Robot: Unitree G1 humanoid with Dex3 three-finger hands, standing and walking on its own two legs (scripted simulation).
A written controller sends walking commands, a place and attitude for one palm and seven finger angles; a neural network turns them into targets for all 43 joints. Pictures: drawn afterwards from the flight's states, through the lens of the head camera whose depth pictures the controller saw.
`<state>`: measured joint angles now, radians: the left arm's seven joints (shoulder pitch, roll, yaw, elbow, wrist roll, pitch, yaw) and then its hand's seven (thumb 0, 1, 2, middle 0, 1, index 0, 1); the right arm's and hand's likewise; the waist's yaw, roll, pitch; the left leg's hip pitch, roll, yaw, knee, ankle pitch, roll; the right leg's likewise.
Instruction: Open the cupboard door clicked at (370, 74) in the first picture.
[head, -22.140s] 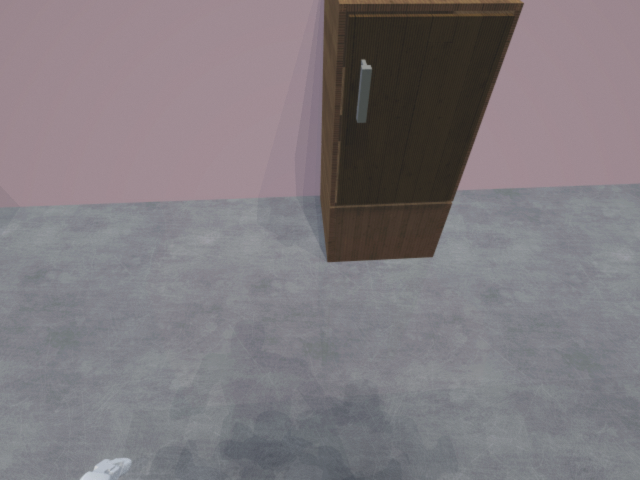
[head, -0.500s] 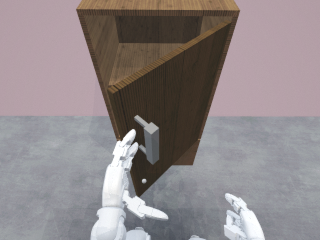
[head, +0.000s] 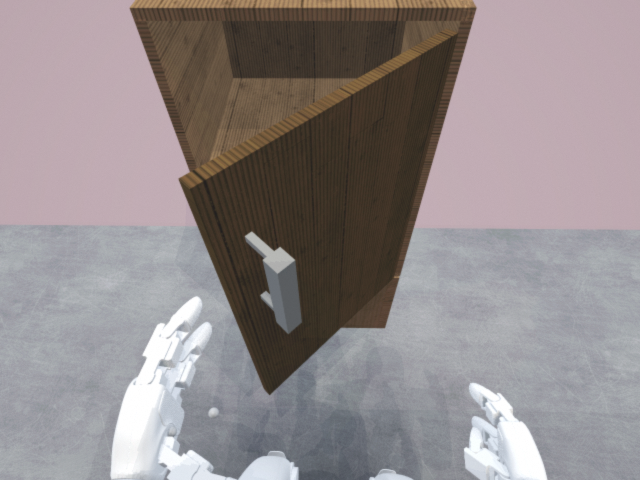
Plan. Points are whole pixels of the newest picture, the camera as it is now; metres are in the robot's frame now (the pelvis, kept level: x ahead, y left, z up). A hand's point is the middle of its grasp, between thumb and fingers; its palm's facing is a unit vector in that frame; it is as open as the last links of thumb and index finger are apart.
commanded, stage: draw the hand back to the body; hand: left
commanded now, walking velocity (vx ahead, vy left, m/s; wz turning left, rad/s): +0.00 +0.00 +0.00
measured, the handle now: (273, 283) +0.33 +0.08 +0.07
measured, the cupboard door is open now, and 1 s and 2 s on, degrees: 45 45 45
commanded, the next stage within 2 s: step back with the hand held close in 1.64 s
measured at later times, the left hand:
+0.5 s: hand (144, 395) +0.19 +0.17 +0.12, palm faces +0.05 -1.00 -0.06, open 16.3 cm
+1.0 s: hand (2, 334) +0.21 +0.26 +0.19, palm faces +0.31 -0.88 -0.37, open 12.3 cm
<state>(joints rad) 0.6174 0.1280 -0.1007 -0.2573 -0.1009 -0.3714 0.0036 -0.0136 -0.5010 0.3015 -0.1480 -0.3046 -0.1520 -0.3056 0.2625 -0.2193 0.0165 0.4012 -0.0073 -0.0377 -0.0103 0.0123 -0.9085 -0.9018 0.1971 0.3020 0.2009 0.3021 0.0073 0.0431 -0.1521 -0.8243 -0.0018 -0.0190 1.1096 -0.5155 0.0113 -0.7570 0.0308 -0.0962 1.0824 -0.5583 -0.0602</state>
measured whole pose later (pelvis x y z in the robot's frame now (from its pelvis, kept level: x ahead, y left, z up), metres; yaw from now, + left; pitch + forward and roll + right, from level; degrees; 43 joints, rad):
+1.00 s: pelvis +0.02 +0.04 +0.07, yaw -1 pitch +0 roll -2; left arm 0.56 0.33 0.17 -0.46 -0.04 -0.04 0.13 0.00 0.14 0.58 -0.18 -0.31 -0.18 -0.30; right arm 0.25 -0.21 0.08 0.53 0.01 -0.09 -0.10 0.01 -0.91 -0.90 0.20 0.30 0.20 0.30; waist 0.05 0.06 -0.05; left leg -0.28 -0.04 0.03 0.63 -0.34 0.07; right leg -0.22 0.01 -0.04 0.56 -0.34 0.00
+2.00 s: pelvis +0.00 +0.01 +0.08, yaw -3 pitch -1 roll -1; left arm 0.52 0.37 0.35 -0.41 -0.05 -0.12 0.11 0.01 0.89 0.90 -0.21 -0.31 -0.21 -0.30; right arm 0.16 -0.25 0.00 0.58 0.01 -0.01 -0.08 0.01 -0.91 -0.90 0.20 0.30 0.20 0.30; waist 0.02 0.06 0.02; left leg -0.22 0.02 0.04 0.45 -0.22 0.02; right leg -0.15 0.06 -0.02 0.37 -0.21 -0.04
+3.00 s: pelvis -0.19 +0.06 +0.08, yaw -4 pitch +3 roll -5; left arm 0.55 0.44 0.46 -0.65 -0.05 -0.21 0.17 0.01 0.89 0.90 -0.21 -0.31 -0.21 -0.30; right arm 0.16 -0.14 0.01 0.63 -0.02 -0.14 -0.04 0.01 -0.91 -0.90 0.20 0.30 0.20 0.30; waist 0.02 -0.02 0.03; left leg -0.45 0.06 0.03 0.41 -0.03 0.05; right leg -0.33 0.06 0.01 0.95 -0.50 0.02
